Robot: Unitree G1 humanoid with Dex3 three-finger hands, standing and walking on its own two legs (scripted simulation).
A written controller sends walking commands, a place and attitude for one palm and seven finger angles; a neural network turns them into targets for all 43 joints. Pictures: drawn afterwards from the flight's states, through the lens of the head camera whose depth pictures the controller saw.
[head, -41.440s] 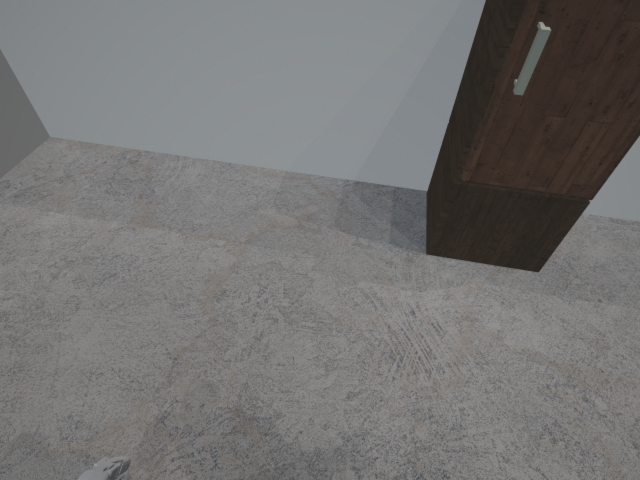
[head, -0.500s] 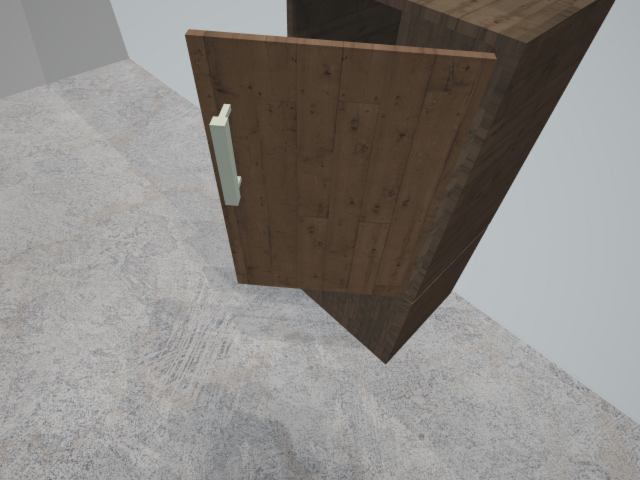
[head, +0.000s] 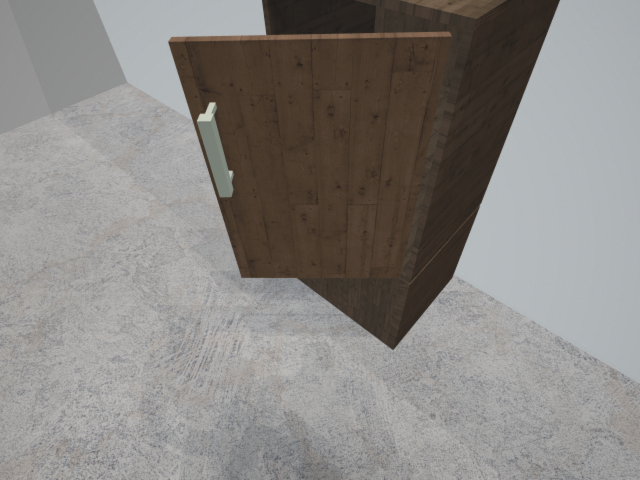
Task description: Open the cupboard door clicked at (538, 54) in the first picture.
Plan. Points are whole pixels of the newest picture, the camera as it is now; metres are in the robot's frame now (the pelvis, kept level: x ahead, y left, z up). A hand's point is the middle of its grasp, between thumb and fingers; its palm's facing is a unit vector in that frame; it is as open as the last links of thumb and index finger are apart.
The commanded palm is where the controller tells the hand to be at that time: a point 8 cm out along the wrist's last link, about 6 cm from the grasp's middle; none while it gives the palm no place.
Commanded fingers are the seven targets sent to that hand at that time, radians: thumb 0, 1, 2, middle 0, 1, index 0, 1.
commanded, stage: come to a stop and stand still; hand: left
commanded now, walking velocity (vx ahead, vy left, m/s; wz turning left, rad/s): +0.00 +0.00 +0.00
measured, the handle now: (219, 151) +0.61 +0.21 +0.07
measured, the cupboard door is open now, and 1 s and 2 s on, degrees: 41 41 41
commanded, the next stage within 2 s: look again from close up in 0.04 s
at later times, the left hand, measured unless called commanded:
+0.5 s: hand out of the picture +0.04 +0.16 -0.17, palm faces +0.00 -0.98 -0.19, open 7.4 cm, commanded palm none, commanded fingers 0.00 0.90 0.90 -0.20 -0.30 -0.20 -0.30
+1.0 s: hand (207, 366) +0.25 +0.16 +0.01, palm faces +0.07 -1.00 -0.03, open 8.0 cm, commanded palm +0.17 +0.23 -0.04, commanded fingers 0.00 0.53 0.74 -0.23 -0.54 -0.23 -0.54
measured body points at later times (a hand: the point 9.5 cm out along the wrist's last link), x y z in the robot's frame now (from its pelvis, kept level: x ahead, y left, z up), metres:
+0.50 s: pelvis +0.04 -0.01 +0.00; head +0.06 -0.02 +0.45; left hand +0.04 +0.21 -0.15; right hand +0.05 -0.24 -0.16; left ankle +0.05 +0.11 -0.74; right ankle +0.01 -0.11 -0.74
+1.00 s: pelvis +0.04 -0.02 -0.03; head +0.06 -0.03 +0.42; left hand +0.24 +0.21 +0.02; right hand +0.24 -0.28 -0.10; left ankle +0.05 +0.11 -0.74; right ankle +0.01 -0.11 -0.73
